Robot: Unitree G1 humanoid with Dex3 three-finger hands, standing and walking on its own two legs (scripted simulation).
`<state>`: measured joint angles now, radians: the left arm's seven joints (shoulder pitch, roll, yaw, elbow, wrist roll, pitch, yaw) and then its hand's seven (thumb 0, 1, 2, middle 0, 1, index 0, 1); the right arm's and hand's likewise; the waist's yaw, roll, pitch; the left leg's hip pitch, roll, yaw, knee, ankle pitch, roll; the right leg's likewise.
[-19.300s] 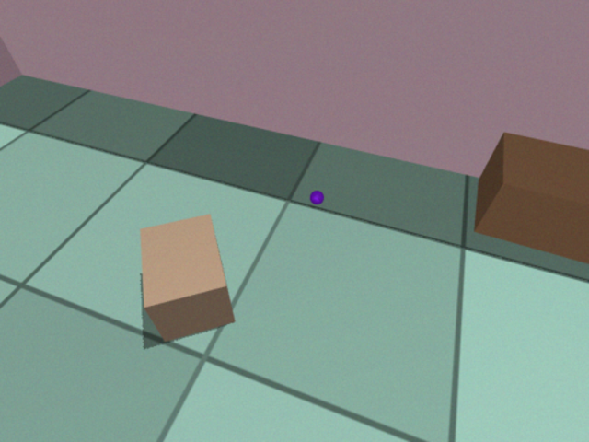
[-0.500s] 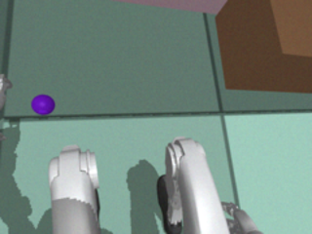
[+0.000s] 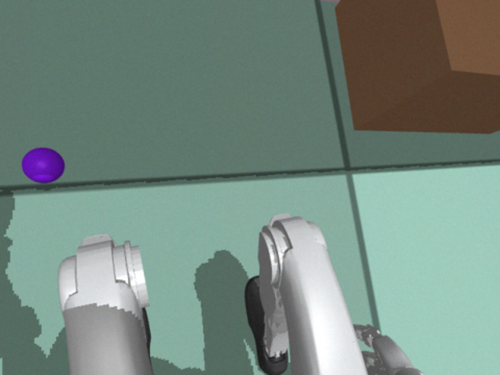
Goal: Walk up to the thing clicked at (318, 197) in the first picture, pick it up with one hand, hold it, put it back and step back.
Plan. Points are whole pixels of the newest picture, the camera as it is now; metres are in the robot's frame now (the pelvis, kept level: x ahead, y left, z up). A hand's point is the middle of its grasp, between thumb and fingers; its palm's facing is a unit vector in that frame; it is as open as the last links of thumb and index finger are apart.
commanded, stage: rise first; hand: left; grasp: from above
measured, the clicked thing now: (43, 165) +0.46 +0.32 -0.29
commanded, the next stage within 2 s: approach in 0.14 s
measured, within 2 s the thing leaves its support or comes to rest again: neither
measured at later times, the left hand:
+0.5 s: hand (9, 167) +0.43 +0.33 -0.19, palm faces -0.41 -0.08 -0.91, open 14.1 cm
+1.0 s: hand (14, 164) +0.44 +0.32 -0.18, palm faces -0.52 -0.14 -0.84, open 14.2 cm
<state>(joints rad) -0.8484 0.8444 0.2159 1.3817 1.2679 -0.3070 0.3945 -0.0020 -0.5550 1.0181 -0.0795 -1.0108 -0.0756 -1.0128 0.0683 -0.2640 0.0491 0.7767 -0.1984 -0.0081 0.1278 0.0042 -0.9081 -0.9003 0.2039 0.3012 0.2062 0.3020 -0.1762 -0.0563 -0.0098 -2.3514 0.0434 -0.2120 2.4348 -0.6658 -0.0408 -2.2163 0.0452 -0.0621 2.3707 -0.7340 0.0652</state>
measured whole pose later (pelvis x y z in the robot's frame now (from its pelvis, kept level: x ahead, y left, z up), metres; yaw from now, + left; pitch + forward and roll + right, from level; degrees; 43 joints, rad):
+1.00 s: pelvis -0.01 +0.00 +0.00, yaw -1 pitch +32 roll -9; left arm -0.93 0.85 0.14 1.45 1.16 -0.18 0.30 0.00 -0.55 0.99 -0.08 -1.05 -0.09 -1.04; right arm 0.15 -0.28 0.14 0.71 -0.15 -0.03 0.14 0.01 -0.91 -0.90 0.20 0.30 0.21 0.30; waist -0.27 -0.03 0.05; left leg -2.34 0.05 -0.22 2.42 -0.65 -0.04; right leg -2.22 0.06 -0.07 2.35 -0.70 0.06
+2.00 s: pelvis +0.00 +0.00 -0.02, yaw -5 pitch +28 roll -13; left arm -0.99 0.98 0.15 1.66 1.27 -0.26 0.56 0.00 -0.55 1.00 -0.08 -0.96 -0.07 -0.97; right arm 0.08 -0.31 0.26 0.70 -0.28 -0.16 0.20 0.00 -0.90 -0.90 0.20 0.30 0.21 0.30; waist -0.33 -0.13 0.13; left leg -2.36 0.05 -0.31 2.53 -0.68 -0.05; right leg -2.21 0.09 -0.13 2.40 -0.70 0.08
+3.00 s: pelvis -0.01 +0.01 -0.02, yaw -7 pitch +25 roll -15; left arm -1.02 1.04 0.13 1.74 1.26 -0.22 0.64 0.00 -0.25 0.78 -0.24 -0.91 -0.26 -0.88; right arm 0.04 -0.34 0.31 0.69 -0.30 -0.27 0.25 0.00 -0.90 -0.90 0.20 0.30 0.20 0.30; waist -0.36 -0.17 0.18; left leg -2.36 0.04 -0.33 2.56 -0.69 -0.03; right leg -2.19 0.10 -0.15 2.40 -0.70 0.09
